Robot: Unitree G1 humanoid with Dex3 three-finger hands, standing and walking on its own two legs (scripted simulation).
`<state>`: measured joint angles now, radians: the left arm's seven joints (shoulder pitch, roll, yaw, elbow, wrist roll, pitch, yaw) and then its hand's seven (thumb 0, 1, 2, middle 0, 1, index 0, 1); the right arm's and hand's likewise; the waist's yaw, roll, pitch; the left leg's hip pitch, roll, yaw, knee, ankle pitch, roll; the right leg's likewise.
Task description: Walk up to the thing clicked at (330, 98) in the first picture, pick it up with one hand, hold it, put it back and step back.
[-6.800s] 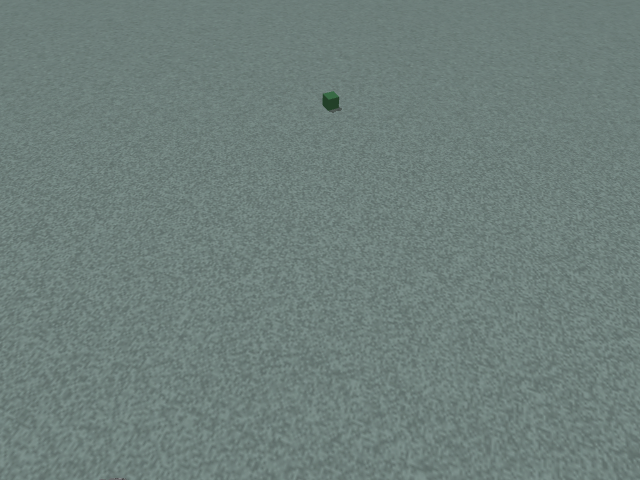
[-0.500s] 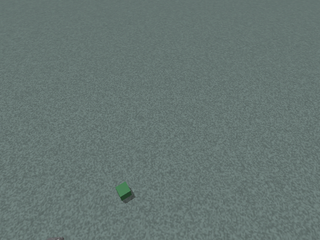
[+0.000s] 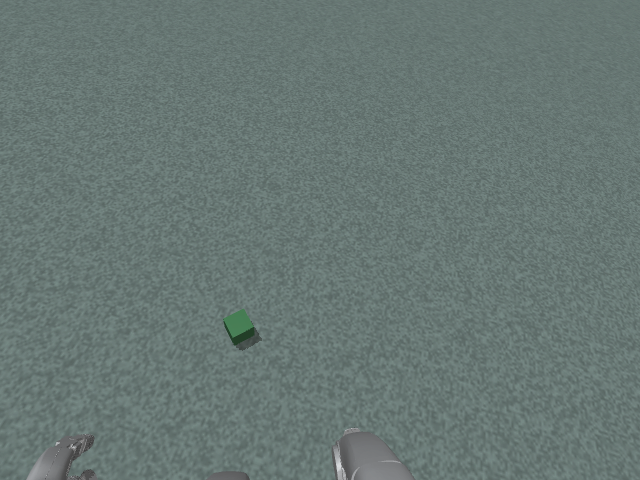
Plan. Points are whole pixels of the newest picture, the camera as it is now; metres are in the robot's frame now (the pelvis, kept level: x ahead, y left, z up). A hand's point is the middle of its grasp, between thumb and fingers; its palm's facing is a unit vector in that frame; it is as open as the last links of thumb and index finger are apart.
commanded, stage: walk up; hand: left
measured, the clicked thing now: (239, 327) +0.57 +0.18 -0.73
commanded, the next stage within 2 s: stand in 1.54 s
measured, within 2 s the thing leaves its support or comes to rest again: neither
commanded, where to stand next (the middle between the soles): +0.11 -0.05 m, yaw -4 degrees
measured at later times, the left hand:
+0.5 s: hand (172, 442) +0.17 +0.18 -0.12, palm faces -0.08 -0.91 -0.40, open 7.4 cm
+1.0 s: hand out of the picture +0.09 +0.25 -0.16, palm faces -0.04 -0.92 -0.39, open 7.4 cm
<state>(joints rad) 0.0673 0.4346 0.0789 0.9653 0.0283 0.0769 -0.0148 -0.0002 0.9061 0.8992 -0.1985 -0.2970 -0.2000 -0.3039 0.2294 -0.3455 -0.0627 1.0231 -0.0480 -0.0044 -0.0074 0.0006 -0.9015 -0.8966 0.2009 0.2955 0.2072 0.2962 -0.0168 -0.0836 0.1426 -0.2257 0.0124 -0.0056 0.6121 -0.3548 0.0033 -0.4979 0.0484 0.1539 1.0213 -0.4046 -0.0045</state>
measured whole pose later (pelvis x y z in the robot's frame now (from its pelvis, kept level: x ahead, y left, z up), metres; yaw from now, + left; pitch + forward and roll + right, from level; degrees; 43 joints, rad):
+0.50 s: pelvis +0.04 -0.07 +0.01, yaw -4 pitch -3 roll +0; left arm 0.15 0.34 0.03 0.90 0.01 -0.04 -0.01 0.00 0.90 0.90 -0.20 -0.30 -0.20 -0.30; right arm 0.25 -0.42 -0.04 0.92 0.00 0.02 -0.01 0.00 -0.90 -0.90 0.20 0.29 0.20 0.30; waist -0.01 0.07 0.12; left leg -0.39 0.00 -0.11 0.92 -0.45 0.00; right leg -0.23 0.00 -0.02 0.55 -0.26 -0.02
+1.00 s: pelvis +0.01 -0.03 -0.01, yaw -3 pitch -2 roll +0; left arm 0.19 0.42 0.05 0.97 0.00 0.01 0.01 0.00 0.91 0.90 -0.20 -0.30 -0.20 -0.30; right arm 0.14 -0.37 -0.04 0.88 -0.04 0.00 0.01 0.00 -0.90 -0.90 0.20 0.30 0.21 0.30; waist 0.02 -0.03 0.13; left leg -0.33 0.02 0.01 0.70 -0.34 0.01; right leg -0.29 0.00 0.03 0.76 -0.52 -0.01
